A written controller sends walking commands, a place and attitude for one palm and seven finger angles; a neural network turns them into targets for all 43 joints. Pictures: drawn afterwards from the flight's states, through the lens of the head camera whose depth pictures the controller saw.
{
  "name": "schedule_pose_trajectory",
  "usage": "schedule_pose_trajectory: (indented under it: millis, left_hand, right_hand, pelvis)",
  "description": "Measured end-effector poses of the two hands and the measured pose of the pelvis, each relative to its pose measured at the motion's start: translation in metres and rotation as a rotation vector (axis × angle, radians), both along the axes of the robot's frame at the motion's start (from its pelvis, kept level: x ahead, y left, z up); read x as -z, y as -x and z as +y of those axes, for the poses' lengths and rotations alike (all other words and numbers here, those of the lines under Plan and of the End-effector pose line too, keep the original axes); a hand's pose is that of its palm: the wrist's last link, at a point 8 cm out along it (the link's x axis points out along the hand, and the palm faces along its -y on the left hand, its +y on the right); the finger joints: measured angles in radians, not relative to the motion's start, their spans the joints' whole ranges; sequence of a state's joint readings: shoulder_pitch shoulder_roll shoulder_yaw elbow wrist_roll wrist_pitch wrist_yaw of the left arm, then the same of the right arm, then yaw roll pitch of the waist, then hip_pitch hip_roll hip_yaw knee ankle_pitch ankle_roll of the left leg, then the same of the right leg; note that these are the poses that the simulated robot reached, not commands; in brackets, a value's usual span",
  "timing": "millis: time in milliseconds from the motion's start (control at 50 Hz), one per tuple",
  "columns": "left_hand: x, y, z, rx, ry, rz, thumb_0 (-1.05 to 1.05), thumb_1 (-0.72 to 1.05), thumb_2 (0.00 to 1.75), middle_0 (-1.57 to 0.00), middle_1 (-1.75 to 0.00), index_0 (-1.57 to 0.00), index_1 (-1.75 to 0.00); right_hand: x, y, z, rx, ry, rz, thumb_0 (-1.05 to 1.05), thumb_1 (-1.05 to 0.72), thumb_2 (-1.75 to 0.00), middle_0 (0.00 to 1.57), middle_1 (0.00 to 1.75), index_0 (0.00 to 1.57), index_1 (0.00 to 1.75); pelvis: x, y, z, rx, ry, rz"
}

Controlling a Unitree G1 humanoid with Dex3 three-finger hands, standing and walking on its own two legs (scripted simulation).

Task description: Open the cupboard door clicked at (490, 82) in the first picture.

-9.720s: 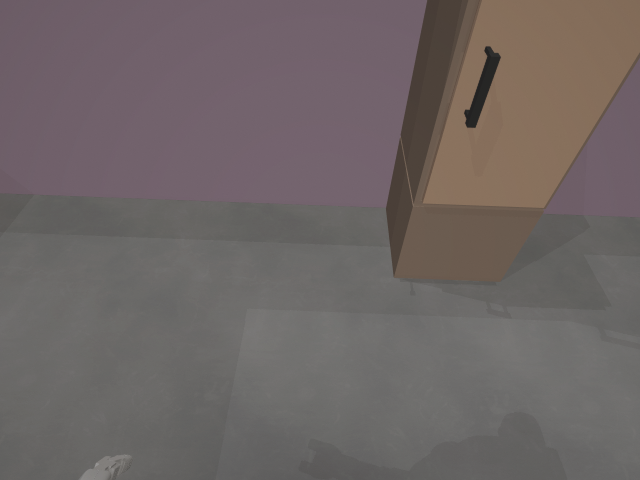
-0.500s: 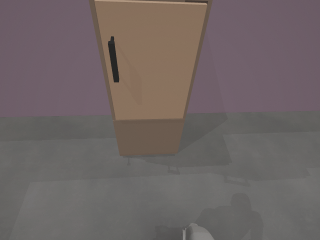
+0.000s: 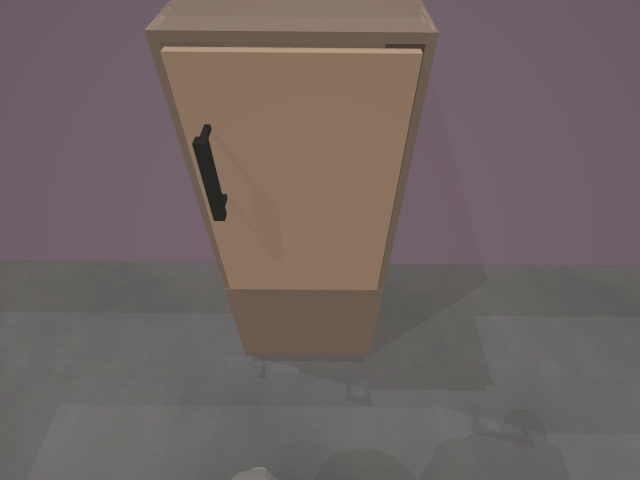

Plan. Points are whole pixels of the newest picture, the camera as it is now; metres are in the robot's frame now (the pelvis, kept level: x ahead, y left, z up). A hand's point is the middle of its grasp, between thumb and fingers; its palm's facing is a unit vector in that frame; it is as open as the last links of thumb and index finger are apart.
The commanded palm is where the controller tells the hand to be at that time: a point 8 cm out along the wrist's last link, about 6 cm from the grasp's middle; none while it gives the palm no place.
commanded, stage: come to a stop and stand still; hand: left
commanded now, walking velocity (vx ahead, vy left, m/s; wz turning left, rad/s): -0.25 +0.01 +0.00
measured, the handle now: (213, 174) +0.59 +0.23 +0.05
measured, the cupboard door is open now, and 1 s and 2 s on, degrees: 0 0 0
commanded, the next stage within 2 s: look again from close up in 1.44 s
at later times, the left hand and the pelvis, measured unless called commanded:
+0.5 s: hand out of the picture +0.03 +0.16 -0.17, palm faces +0.03 -0.95 -0.30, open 7.4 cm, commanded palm none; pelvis -0.01 -0.04 -0.01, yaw -2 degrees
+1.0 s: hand out of the picture -0.05 +0.16 -0.17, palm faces +0.09 -0.97 -0.22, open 7.4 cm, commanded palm none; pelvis -0.03 -0.02 +0.00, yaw -1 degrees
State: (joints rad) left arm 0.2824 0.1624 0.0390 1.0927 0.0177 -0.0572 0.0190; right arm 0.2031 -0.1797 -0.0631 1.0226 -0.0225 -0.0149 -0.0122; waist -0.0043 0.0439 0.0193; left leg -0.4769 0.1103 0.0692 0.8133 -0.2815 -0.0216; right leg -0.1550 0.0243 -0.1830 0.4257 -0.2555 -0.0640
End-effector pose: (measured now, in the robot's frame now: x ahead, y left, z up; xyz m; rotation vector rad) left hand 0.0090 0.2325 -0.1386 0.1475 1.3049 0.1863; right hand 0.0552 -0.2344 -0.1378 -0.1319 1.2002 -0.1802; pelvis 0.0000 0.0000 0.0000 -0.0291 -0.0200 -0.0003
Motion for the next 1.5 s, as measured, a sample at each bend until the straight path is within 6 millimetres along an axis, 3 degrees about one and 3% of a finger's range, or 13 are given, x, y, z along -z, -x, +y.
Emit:
schedule_pose_trajectory:
  millis: [100,220,320,480,580,700,820,940,1040,1240,1500]
  left_hand:
    - [0.018,0.019,-0.004,-0.059,0.056,0.114,-0.01,0.92,0.90,-0.19,-0.30,-0.19,-0.30]
    - [0.020,0.020,-0.015,-0.057,0.088,0.195,0.00,0.91,0.90,-0.19,-0.30,-0.19,-0.30]
    - [0.009,0.006,-0.013,-0.017,0.043,0.177,0.00,0.91,0.90,-0.20,-0.30,-0.20,-0.30]
    - [0.000,-0.011,-0.020,0.025,-0.085,0.016,0.00,0.91,0.90,-0.20,-0.30,-0.19,-0.30]
    - [-0.016,-0.004,-0.046,0.029,-0.073,-0.013,0.00,0.91,0.90,-0.19,-0.30,-0.19,-0.30]
    - [-0.026,0.001,-0.062,0.021,-0.054,-0.012,0.00,0.92,0.90,-0.20,-0.30,-0.20,-0.30]
    - [-0.027,0.023,-0.055,-0.029,-0.056,0.012,0.00,0.92,0.90,-0.20,-0.30,-0.20,-0.30]
    - [-0.017,0.058,-0.038,-0.061,-0.027,0.099,0.00,0.91,0.90,-0.20,-0.30,-0.20,-0.30]
    - [0.007,0.073,-0.016,-0.072,0.017,0.157,0.00,0.91,0.90,-0.20,-0.30,-0.20,-0.30]
    - [0.009,0.047,-0.006,-0.021,0.052,0.128,0.00,0.91,0.90,-0.19,-0.30,-0.19,-0.30]
    - [0.005,0.012,-0.005,0.027,0.033,0.112,0.00,0.91,0.90,-0.20,-0.30,-0.19,-0.30]
  right_hand:
    - [-0.004,-0.059,0.016,-0.067,0.027,-0.059,0.00,-0.93,-0.90,0.20,0.29,0.20,0.30]
    - [-0.004,-0.078,0.040,-0.072,-0.001,-0.049,0.00,-0.91,-0.90,0.20,0.29,0.20,0.30]
    - [0.005,-0.063,0.032,-0.016,-0.026,-0.032,-0.01,-0.92,-0.90,0.20,0.29,0.21,0.30]
    - [0.028,-0.007,-0.034,0.033,-0.034,0.027,-0.01,-0.92,-0.90,0.20,0.29,0.21,0.30]
    - [0.020,0.032,-0.061,0.050,-0.043,0.098,0.00,-0.91,-0.90,0.20,0.29,0.20,0.30]
    - [0.011,0.073,-0.073,0.049,-0.037,0.182,0.00,-0.91,-0.90,0.20,0.29,0.20,0.30]
    - [0.009,0.091,-0.066,0.007,-0.031,0.271,0.01,-0.91,-0.90,0.20,0.29,0.20,0.30]
    - [0.006,0.066,-0.038,-0.025,-0.026,0.203,0.01,-0.91,-0.90,0.20,0.29,0.20,0.30]
    - [0.006,0.046,-0.007,-0.027,0.001,0.104,0.00,-0.91,-0.90,0.20,0.29,0.20,0.30]
    - [-0.002,0.045,0.014,-0.011,0.023,0.110,0.01,-0.95,-0.90,0.20,0.29,0.20,0.30]
    - [0.004,0.084,0.030,0.044,-0.031,0.226,0.00,-0.92,-0.90,0.20,0.29,0.20,0.30]
  pelvis:
    - [0.007,-0.028,0.011,0.001,0.007,-0.007]
    - [0.004,-0.038,0.015,0.030,-0.040,-0.008]
    - [0.003,-0.021,0.006,0.041,-0.040,0.003]
    - [0.016,0.008,-0.035,0.042,-0.060,-0.007]
    - [0.002,0.012,-0.052,0.046,-0.073,-0.006]
    - [-0.010,0.017,-0.059,0.034,-0.084,0.018]
    - [-0.011,0.022,-0.054,0.009,-0.081,0.027]
    - [-0.009,0.027,-0.034,0.007,-0.070,0.022]
    - [0.002,0.028,-0.010,0.008,-0.031,0.010]
    - [-0.003,0.017,0.009,0.021,-0.036,0.001]
    - [-0.005,0.005,0.009,0.028,-0.032,0.002]
